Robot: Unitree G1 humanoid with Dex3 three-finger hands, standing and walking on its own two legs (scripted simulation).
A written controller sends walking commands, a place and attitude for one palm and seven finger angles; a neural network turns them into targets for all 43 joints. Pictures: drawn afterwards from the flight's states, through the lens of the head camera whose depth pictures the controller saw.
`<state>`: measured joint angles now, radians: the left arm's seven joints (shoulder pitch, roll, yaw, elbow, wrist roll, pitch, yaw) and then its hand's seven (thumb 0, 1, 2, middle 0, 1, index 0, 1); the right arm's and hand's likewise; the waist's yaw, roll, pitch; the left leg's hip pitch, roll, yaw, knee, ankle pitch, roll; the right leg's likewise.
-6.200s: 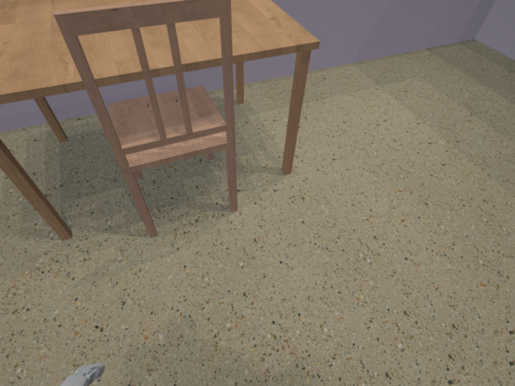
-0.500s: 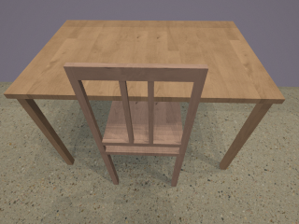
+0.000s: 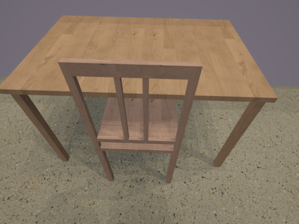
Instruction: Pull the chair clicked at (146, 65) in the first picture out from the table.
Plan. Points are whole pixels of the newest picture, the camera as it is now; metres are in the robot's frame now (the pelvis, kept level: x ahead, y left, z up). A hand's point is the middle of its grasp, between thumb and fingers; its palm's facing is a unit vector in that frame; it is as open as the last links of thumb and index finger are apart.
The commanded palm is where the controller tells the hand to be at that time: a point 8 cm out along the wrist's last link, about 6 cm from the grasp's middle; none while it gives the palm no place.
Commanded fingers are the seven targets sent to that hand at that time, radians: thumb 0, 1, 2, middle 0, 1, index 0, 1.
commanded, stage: look again from close up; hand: left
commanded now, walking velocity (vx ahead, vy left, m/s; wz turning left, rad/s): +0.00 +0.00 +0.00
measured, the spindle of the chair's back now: (122, 112) +0.52 +0.14 -0.06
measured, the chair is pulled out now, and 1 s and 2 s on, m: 0.00 0.00 0.00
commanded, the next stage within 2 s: shuffle to correct the standing spot in 0.96 s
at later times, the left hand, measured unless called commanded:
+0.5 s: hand out of the picture +0.04 +0.19 -0.18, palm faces +0.04 -0.98 -0.20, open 7.3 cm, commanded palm none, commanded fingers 0.00 0.90 0.90 -0.20 -0.30 -0.20 -0.30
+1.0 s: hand out of the picture +0.00 +0.20 -0.19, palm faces +0.03 -0.98 -0.17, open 7.4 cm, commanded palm none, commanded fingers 0.00 0.90 0.90 -0.20 -0.30 -0.20 -0.30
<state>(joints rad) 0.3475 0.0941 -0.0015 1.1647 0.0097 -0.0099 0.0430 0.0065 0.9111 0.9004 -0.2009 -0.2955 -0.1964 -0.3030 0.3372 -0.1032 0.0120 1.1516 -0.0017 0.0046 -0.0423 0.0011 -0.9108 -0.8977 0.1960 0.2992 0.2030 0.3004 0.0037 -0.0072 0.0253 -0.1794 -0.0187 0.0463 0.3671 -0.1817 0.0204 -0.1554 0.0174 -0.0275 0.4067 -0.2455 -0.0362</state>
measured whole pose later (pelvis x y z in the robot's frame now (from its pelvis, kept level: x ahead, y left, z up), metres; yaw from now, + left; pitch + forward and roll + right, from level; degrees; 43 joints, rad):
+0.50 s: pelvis +0.02 +0.02 -0.01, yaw +0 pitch -1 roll +0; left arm 0.29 0.16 -0.01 1.07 0.01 -0.03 0.05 0.01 0.92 0.90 -0.20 -0.30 -0.20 -0.30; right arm 0.27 -0.16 0.02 1.09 -0.01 -0.03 -0.03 0.01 -0.93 -0.90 0.20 0.30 0.20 0.30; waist 0.00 -0.01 0.01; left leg -0.20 -0.04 0.05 0.50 -0.29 0.05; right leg -0.15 0.00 -0.03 0.50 -0.33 -0.01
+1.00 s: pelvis +0.02 +0.04 +0.00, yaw +0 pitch -1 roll +0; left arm 0.32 0.16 -0.02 1.10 0.01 -0.01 0.04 0.01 0.91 0.90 -0.20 -0.30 -0.20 -0.30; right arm 0.25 -0.15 0.02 1.13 0.00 -0.03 -0.03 0.01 -0.92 -0.90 0.20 0.30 0.20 0.30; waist 0.02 -0.03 0.03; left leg -0.16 -0.06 0.06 0.43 -0.26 0.07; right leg -0.12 -0.03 -0.02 0.45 -0.30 0.02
